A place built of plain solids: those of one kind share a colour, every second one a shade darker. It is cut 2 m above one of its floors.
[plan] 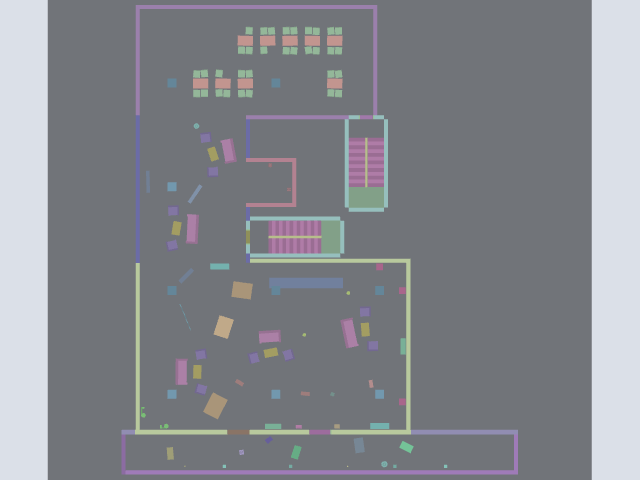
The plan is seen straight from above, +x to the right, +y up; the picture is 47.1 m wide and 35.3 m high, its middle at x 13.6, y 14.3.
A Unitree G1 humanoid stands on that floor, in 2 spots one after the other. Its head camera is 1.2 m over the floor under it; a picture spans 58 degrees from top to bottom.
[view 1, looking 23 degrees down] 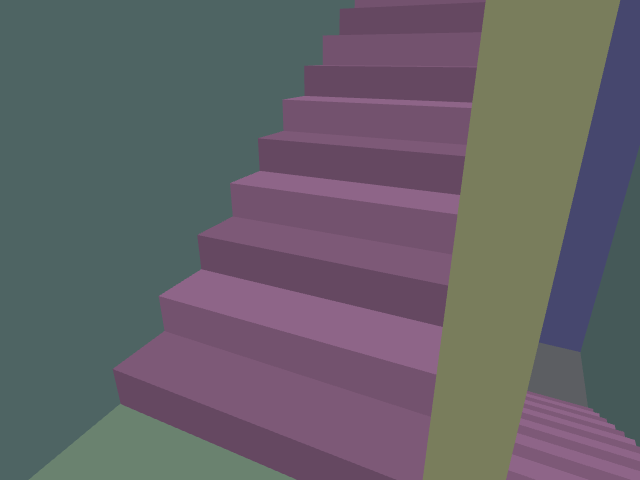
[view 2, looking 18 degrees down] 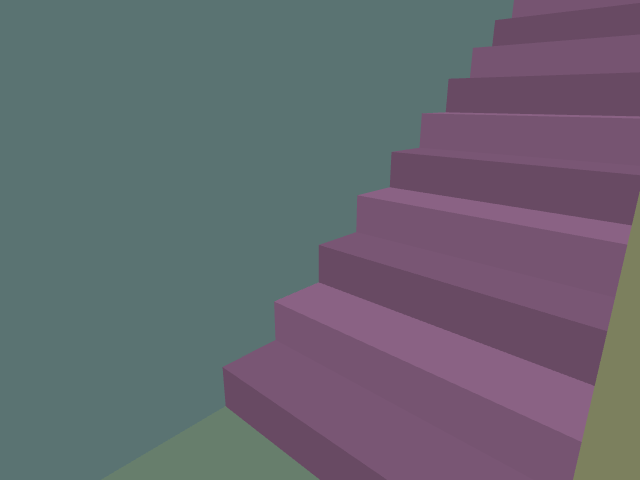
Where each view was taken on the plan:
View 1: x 14.52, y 14.52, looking -155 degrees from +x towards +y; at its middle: tread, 1.81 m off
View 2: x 17.01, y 17.37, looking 133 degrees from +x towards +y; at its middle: wall_shaft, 2.00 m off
